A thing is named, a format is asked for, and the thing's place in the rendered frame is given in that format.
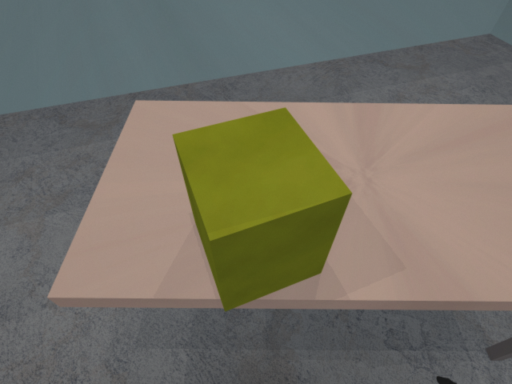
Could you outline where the table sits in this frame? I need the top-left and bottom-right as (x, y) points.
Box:
(47, 100), (512, 361)

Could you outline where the carton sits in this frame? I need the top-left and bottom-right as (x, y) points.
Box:
(173, 108), (352, 312)

